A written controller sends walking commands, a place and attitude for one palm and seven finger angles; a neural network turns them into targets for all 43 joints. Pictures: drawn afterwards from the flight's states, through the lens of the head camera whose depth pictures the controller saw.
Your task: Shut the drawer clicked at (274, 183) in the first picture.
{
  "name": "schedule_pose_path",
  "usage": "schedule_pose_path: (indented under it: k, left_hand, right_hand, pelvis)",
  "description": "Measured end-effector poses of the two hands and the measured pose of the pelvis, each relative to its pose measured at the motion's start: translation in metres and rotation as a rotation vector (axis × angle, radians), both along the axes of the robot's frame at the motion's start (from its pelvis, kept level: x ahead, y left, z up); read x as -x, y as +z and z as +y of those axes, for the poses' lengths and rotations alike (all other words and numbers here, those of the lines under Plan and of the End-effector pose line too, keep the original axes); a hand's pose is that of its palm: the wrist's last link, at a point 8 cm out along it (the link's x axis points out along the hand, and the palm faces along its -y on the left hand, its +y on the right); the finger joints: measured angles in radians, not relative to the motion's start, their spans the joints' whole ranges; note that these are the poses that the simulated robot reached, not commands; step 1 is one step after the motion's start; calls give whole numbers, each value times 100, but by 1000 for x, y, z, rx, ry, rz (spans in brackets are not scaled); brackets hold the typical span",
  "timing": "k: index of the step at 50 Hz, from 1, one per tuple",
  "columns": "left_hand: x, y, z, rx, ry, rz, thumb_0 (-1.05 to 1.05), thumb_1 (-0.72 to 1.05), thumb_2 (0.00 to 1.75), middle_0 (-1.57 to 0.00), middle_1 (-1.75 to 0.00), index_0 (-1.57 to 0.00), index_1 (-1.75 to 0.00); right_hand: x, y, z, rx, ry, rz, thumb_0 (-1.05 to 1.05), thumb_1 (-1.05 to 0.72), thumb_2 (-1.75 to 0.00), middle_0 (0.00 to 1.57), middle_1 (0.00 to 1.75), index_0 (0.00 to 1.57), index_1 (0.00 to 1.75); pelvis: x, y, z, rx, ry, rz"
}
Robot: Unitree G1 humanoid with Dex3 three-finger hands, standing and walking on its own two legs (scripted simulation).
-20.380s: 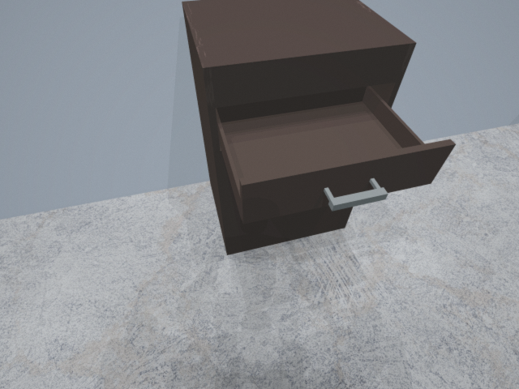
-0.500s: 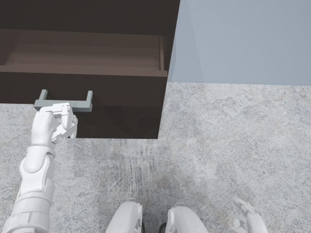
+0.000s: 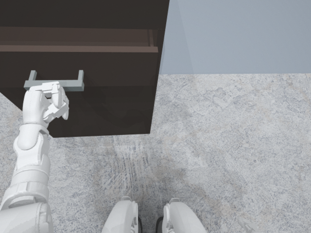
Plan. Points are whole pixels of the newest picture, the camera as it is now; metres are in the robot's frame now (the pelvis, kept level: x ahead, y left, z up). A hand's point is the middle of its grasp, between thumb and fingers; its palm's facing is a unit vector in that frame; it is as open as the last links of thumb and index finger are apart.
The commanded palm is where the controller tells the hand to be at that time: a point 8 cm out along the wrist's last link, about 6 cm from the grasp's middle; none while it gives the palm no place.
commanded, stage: push the drawer shut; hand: left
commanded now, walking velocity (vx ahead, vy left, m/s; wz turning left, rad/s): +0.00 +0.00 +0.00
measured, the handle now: (56, 79) +0.49 +0.26 +0.03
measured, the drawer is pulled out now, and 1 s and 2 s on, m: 0.08 0.00 0.00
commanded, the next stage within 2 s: pull the fist back off the drawer in 1.00 s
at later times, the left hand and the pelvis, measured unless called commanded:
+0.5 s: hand (69, 85) +0.48 +0.23 +0.03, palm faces +0.08 -1.00 -0.03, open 3.1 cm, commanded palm +0.47 +0.26 +0.03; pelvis +0.00 +0.00 -0.01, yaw +0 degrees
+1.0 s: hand (65, 78) +0.50 +0.24 +0.02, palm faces +0.09 -0.99 -0.04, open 2.5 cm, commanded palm +0.53 +0.25 +0.03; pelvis -0.02 +0.00 -0.02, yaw +0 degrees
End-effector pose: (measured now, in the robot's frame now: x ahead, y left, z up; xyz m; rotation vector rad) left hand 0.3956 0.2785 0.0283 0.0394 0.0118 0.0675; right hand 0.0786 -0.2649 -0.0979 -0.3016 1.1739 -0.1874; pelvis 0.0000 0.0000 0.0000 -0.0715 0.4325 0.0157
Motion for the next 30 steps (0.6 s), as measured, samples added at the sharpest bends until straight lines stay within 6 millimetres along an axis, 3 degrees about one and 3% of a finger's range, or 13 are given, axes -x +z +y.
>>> schedule_pose_path:
  k: [14, 30]
  left_hand:
    - [-33, 0, 1, 5, 4, -4, -3, 84, 89, -140, -160, -140, -160]
    - [-71, 1, 1, 7, 14, -1, -2, 85, 90, -140, -160, -140, -160]
  right_hand:
    - [16, -5, 6, 2, -10, 71, 1, -90, -90, 20, 30, 21, 30]
    - [53, -5, 3, 20, -55, 188, 0, -90, -90, 20, 30, 21, 30]
  pelvis:
    - [2, -4, 5, 11, 3, 20]
    - [3, -9, 4, 23, 1, 51]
